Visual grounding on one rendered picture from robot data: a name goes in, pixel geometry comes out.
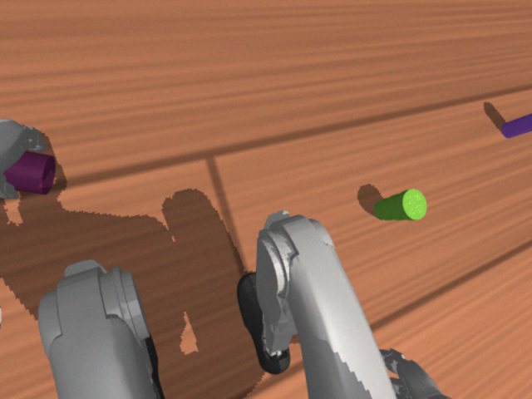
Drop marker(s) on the right robot foot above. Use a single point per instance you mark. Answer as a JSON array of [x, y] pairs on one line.
[[253, 320]]

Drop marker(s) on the left robot foot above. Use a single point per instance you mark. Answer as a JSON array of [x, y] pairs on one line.
[[154, 363]]

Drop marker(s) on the left robot hand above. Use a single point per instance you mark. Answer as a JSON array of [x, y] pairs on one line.
[[15, 139]]

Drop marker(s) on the right robot hand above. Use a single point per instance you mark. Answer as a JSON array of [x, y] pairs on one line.
[[414, 382]]

